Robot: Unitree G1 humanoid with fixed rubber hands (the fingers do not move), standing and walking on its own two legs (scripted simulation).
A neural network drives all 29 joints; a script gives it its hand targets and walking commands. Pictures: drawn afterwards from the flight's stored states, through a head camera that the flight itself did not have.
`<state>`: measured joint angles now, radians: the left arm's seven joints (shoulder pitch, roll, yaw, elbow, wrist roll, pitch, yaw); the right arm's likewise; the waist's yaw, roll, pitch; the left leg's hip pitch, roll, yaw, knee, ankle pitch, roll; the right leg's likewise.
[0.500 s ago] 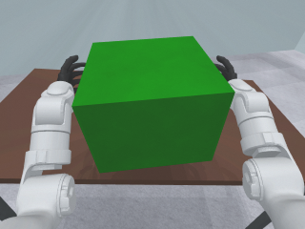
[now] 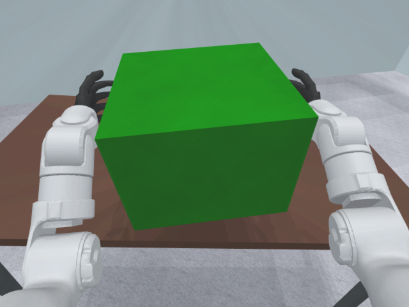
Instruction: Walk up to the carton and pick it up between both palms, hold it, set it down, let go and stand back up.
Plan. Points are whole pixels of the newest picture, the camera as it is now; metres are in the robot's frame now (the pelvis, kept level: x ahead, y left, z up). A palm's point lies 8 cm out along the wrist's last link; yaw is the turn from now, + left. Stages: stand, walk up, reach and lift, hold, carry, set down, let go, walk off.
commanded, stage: hold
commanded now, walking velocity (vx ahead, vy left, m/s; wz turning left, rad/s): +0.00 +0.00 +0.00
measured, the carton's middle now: (201, 129) +0.41 -0.01 +0.19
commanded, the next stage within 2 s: none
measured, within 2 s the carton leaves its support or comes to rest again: neither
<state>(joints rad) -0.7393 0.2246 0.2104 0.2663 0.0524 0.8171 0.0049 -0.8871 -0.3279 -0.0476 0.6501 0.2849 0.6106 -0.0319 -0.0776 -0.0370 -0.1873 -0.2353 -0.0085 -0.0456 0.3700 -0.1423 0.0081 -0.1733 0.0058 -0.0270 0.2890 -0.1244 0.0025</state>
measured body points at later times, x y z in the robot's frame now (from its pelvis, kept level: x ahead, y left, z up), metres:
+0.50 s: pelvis +0.00 +0.00 +0.00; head -0.07 +0.03 +0.44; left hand +0.38 +0.20 +0.25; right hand +0.39 -0.20 +0.27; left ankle +0.03 +0.11 -0.75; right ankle +0.02 -0.12 -0.75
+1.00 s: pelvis +0.00 +0.00 +0.00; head -0.07 +0.03 +0.44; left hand +0.38 +0.20 +0.25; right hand +0.38 -0.21 +0.27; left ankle +0.03 +0.11 -0.75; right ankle +0.02 -0.12 -0.75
